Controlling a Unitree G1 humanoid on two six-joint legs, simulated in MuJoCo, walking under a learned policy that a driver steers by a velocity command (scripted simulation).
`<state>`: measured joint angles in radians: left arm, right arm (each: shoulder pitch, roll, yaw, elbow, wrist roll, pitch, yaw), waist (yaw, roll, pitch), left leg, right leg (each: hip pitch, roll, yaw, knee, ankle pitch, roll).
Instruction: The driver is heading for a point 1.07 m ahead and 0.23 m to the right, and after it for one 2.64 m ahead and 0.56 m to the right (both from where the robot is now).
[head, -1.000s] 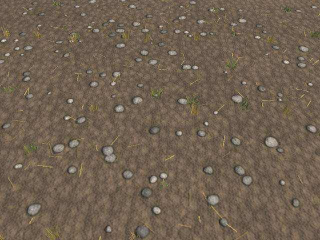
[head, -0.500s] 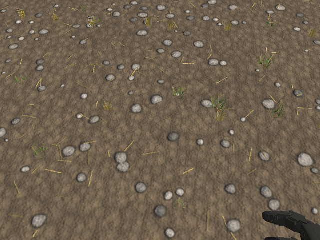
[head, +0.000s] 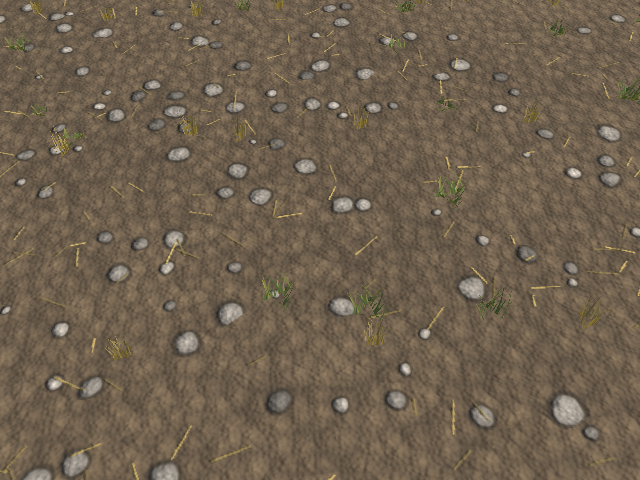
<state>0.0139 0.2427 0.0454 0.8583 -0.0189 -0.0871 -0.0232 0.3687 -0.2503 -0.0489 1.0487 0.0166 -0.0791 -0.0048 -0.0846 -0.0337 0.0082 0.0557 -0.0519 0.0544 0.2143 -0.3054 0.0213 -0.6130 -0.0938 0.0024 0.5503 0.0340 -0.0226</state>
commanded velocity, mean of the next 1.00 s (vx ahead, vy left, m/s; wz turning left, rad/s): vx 0.50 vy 0.00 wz -0.15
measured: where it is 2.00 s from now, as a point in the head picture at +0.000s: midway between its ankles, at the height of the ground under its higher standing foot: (374, 249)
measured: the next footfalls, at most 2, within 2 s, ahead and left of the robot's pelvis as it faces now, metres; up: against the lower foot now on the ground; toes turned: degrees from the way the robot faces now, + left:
right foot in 0.06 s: +0.23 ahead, -0.13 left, +0.00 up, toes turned -2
left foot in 0.62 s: +0.54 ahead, +0.11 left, +0.00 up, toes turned +2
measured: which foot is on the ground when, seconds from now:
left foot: down 0.00-0.06, up 0.08-0.60, down 0.62-1.00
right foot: up 0.00-0.04, down 0.06-0.64, up 0.66-1.00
